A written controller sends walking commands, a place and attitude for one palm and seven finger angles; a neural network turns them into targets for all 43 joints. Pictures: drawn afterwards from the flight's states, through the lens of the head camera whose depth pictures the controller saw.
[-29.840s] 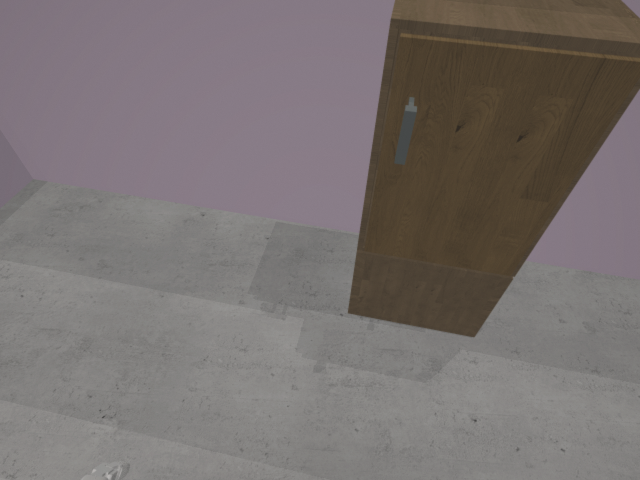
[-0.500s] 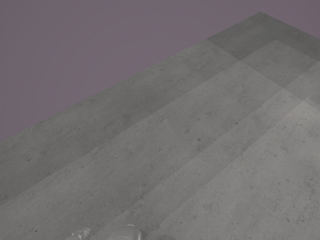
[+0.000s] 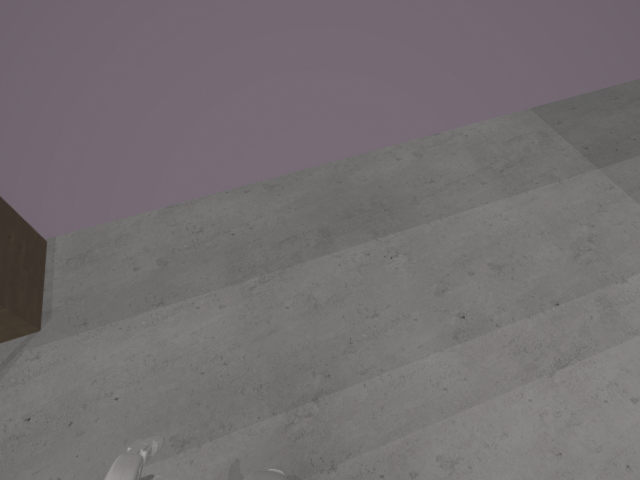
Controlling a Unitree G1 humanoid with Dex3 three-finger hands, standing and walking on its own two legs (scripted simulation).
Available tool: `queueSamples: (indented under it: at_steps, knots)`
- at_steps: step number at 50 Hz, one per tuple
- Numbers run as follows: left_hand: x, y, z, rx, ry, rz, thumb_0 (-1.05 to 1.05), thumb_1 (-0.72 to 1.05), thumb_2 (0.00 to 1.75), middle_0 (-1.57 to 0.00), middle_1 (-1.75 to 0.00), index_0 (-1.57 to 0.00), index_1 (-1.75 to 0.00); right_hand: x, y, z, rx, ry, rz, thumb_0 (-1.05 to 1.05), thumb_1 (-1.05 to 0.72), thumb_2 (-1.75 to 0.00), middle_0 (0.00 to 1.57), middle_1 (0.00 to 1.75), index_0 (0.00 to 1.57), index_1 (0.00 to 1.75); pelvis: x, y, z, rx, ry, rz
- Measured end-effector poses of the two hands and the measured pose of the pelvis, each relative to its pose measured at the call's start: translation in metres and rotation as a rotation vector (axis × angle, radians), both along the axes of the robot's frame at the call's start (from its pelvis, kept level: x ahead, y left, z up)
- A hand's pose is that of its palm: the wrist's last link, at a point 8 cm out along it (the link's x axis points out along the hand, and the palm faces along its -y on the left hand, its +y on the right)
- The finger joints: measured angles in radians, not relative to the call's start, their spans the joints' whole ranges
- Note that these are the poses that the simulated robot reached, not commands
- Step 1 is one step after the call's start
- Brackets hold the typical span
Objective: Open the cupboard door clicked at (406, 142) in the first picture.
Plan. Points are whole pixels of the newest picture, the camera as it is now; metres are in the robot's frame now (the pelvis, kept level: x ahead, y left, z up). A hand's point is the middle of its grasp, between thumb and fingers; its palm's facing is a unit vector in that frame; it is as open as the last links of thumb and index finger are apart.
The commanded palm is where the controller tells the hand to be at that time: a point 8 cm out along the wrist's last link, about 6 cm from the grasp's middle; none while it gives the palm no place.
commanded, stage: turn to face it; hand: left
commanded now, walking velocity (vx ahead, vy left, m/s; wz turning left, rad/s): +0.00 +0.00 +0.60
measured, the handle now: out of the picture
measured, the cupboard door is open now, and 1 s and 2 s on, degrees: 43 43 43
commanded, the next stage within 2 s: take the last steps up to it in 1.58 s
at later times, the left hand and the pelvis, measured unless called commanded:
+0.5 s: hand out of the picture +0.03 +0.23 -0.16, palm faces +0.35 -0.90 -0.25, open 7.4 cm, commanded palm none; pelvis +0.03 +0.00 +0.00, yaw +19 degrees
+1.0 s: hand out of the picture -0.01 +0.17 -0.17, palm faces +0.62 -0.76 -0.19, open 7.4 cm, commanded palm none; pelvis +0.06 -0.02 +0.00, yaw +38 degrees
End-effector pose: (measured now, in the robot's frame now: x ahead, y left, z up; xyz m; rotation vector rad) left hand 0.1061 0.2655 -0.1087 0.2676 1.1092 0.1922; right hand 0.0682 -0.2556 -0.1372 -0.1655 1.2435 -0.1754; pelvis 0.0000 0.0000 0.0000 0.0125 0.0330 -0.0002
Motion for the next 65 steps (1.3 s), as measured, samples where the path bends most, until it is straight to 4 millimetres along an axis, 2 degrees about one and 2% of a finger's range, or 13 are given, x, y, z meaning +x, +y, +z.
queueSamples:
  at_steps: [5, 9, 14, 19, 22, 29, 34, 40, 47, 51, 54, 59, 65]
  knots:
    - [-0.023, -0.020, 0.008, -0.010, 0.027, 0.065, 0.00, 0.91, 0.90, -0.20, -0.29, -0.20, -0.30, 0.023, -0.013, 0.003, 0.010, 0.018, 0.051, 0.01, -0.90, -0.90, 0.20, 0.30, 0.20, 0.30, 0.007, -0.009, 0.009, 0.013, -0.012, 0.074]
    - [-0.043, -0.031, 0.004, -0.048, 0.065, 0.123, 0.00, 0.91, 0.90, -0.20, -0.29, -0.20, -0.30, 0.048, -0.011, 0.014, 0.007, 0.013, 0.108, 0.01, -0.91, -0.90, 0.20, 0.30, 0.20, 0.30, 0.014, -0.014, 0.015, 0.033, -0.009, 0.126]
    - [-0.073, -0.031, -0.012, -0.096, 0.102, 0.216, 0.00, 0.90, 0.90, -0.20, -0.30, -0.21, -0.30, 0.093, 0.007, 0.020, -0.012, -0.021, 0.225, 0.01, -0.91, -0.90, 0.20, 0.30, 0.19, 0.30, 0.020, -0.009, 0.011, 0.032, -0.012, 0.197]
    - [-0.105, -0.012, -0.038, -0.116, 0.157, 0.314, 0.00, 0.90, 0.90, -0.20, -0.30, -0.21, -0.30, 0.134, 0.035, 0.019, -0.042, -0.119, 0.328, 0.01, -0.91, -0.90, 0.20, 0.30, 0.20, 0.30, 0.023, 0.003, -0.006, 0.016, -0.021, 0.261]
    - [-0.108, -0.002, -0.034, -0.099, 0.158, 0.358, 0.00, 0.91, 0.90, -0.20, -0.29, -0.20, -0.30, 0.139, 0.043, 0.026, -0.052, -0.128, 0.367, 0.01, -0.90, -0.90, 0.20, 0.30, 0.20, 0.30, 0.024, 0.002, -0.002, 0.004, -0.029, 0.294]
    - [-0.089, 0.005, -0.008, -0.056, 0.045, 0.411, 0.01, 0.91, 0.90, -0.19, -0.29, -0.20, -0.30, 0.139, 0.041, 0.024, -0.036, -0.065, 0.427, 0.01, -0.90, -0.90, 0.21, 0.30, 0.20, 0.30, 0.030, -0.010, 0.008, -0.016, -0.033, 0.372]
    - [-0.081, -0.008, 0.000, -0.005, -0.017, 0.440, 0.00, 0.91, 0.90, -0.20, -0.29, -0.20, -0.30, 0.150, 0.026, 0.006, -0.004, -0.029, 0.450, 0.01, -0.90, -0.90, 0.21, 0.30, 0.20, 0.30, 0.043, -0.031, 0.000, -0.003, -0.019, 0.434]
    - [-0.101, -0.040, 0.004, -0.024, 0.016, 0.520, 0.00, 0.91, 0.90, -0.20, -0.29, -0.20, -0.30, 0.176, 0.021, 0.007, -0.005, 0.000, 0.508, 0.01, -0.90, -0.90, 0.20, 0.30, 0.20, 0.30, 0.051, -0.038, 0.006, 0.006, -0.027, 0.524]
    - [-0.132, -0.064, -0.014, -0.118, 0.054, 0.632, 0.00, 0.90, 0.90, -0.20, -0.29, -0.21, -0.30, 0.209, 0.055, 0.024, -0.028, -0.018, 0.632, 0.01, -0.91, -0.90, 0.20, 0.30, 0.19, 0.30, 0.058, -0.030, 0.010, 0.022, -0.017, 0.626]
    - [-0.161, -0.063, -0.038, -0.162, 0.078, 0.716, 0.00, 0.90, 0.90, -0.20, -0.30, -0.21, -0.30, 0.229, 0.090, 0.022, -0.043, -0.086, 0.724, 0.01, -0.91, -0.90, 0.20, 0.30, 0.19, 0.30, 0.055, -0.018, -0.004, 0.004, -0.019, 0.686]
    - [-0.177, -0.059, -0.041, -0.162, 0.120, 0.762, 0.00, 0.90, 0.90, -0.20, -0.30, -0.21, -0.30, 0.234, 0.108, 0.027, -0.045, -0.117, 0.768, 0.01, -0.90, -0.90, 0.20, 0.30, 0.20, 0.30, 0.054, -0.016, -0.003, 0.001, -0.023, 0.707]
    - [-0.180, -0.045, -0.024, -0.125, 0.089, 0.813, 0.01, 0.91, 0.90, -0.20, -0.29, -0.20, -0.30, 0.233, 0.119, 0.033, -0.044, -0.105, 0.817, 0.01, -0.90, -0.90, 0.20, 0.30, 0.20, 0.30, 0.056, -0.016, 0.007, -0.016, -0.026, 0.761]
    - [-0.165, -0.038, -0.005, -0.060, 0.015, 0.849, 0.00, 0.91, 0.90, -0.19, -0.29, -0.20, -0.30, 0.236, 0.115, 0.023, -0.024, -0.044, 0.858, 0.01, -0.90, -0.90, 0.21, 0.30, 0.20, 0.30, 0.068, -0.025, 0.011, -0.019, -0.029, 0.824]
